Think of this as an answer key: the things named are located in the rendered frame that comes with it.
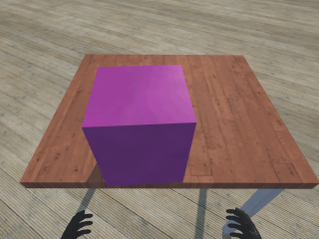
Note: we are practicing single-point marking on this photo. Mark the robot right hand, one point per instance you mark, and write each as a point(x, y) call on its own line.
point(246, 226)

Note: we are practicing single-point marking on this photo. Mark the robot left hand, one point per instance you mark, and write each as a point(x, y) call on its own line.
point(72, 232)

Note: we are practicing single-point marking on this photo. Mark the carton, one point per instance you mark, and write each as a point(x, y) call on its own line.
point(139, 124)

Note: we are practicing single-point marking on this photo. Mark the table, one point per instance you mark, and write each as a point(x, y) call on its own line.
point(239, 142)

